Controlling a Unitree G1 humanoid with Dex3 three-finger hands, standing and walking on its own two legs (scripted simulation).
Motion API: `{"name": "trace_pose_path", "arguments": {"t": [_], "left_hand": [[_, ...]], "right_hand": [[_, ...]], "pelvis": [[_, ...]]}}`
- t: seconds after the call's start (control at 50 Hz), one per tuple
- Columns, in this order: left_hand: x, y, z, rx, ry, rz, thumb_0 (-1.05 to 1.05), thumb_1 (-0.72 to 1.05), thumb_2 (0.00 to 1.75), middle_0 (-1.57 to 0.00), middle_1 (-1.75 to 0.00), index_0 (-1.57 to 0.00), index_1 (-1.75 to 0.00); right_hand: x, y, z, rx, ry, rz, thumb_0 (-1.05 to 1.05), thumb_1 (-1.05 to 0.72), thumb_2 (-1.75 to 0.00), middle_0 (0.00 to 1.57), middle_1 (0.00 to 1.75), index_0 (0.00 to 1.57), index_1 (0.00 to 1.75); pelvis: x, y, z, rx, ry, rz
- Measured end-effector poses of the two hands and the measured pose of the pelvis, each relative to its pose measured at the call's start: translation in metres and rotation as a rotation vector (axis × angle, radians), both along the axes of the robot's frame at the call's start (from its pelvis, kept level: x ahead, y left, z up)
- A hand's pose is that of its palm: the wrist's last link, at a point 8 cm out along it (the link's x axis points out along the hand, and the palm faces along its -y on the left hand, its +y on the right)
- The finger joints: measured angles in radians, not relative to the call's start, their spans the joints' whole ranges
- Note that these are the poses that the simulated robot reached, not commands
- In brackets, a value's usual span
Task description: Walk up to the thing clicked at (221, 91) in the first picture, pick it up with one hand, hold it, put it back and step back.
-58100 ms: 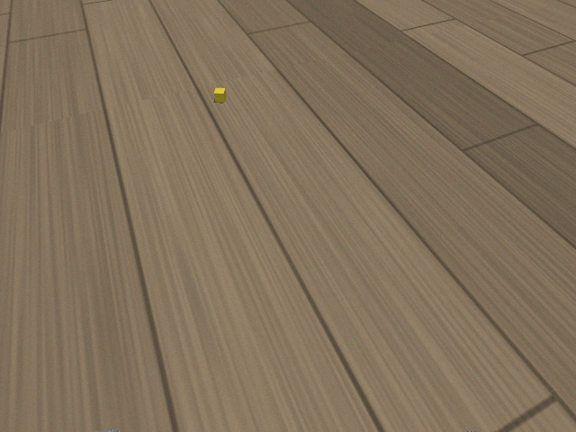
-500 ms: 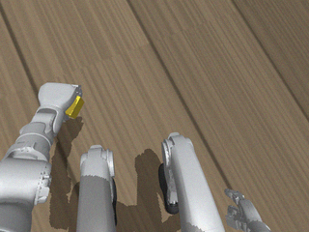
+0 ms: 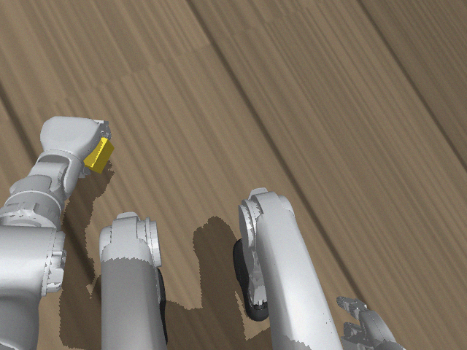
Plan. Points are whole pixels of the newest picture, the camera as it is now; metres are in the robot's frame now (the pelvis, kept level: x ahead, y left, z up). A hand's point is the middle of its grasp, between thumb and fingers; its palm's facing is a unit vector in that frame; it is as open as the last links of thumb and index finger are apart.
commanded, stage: crouch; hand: left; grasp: from above
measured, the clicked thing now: (89, 150) +0.46 +0.20 -0.20
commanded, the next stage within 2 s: lower in 0.28 s
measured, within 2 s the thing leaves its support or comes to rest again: neither
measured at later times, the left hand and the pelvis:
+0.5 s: hand (87, 154) +0.46 +0.20 -0.20, palm faces -0.47 +0.05 -0.88, open 8.9 cm; pelvis +0.00 +0.00 -0.03, yaw -1 degrees
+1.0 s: hand (96, 159) +0.46 +0.20 -0.26, palm faces -0.47 +0.04 -0.88, open 9.0 cm; pelvis +0.00 +0.00 -0.06, yaw -3 degrees
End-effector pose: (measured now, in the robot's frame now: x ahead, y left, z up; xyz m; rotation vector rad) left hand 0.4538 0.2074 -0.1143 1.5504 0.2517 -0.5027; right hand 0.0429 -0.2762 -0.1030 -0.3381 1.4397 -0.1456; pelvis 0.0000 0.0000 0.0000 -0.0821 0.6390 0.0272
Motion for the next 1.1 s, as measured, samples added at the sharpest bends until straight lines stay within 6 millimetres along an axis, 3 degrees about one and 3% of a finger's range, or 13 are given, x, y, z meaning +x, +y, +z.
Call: {"name": "trace_pose_path", "arguments": {"t": [0.18, 0.48, 0.76, 1.1], "left_hand": [[0.007, -0.001, -0.010, 0.013, -0.017, 0.019, 0.03, 0.17, 0.46, -0.84, -0.55, -0.73, -0.52], [0.012, -0.003, -0.030, 0.006, 0.010, 0.017, 0.03, 0.17, 0.46, -0.85, -0.52, -0.74, -0.50], [0.008, -0.005, -0.070, -0.022, 0.018, 0.004, 0.02, 0.16, 0.47, -0.85, -0.53, -0.74, -0.53], [0.017, -0.007, -0.098, -0.026, 0.029, 0.042, 0.02, 0.15, 0.53, -0.80, -0.56, -0.70, -0.55]], "right_hand": [[-0.012, 0.003, -0.017, 0.006, 0.008, -0.008, 0.00, -0.93, -0.91, 0.20, 0.30, 0.20, 0.30], [-0.013, 0.003, -0.029, 0.010, 0.021, 0.013, 0.00, -0.93, -0.91, 0.20, 0.30, 0.20, 0.30], [-0.016, -0.002, -0.035, -0.014, 0.039, 0.058, 0.00, -0.93, -0.91, 0.20, 0.30, 0.20, 0.30], [-0.026, 0.006, -0.043, 0.023, 0.075, 0.089, 0.00, -0.91, -0.90, 0.20, 0.30, 0.20, 0.30]], "pelvis": [[-0.004, 0.000, -0.017, -0.003, -0.013, -0.004], [-0.001, -0.001, -0.032, -0.008, -0.017, -0.006], [0.000, -0.001, -0.051, -0.024, -0.041, -0.016], [0.004, -0.001, -0.063, -0.040, -0.054, -0.028]]}}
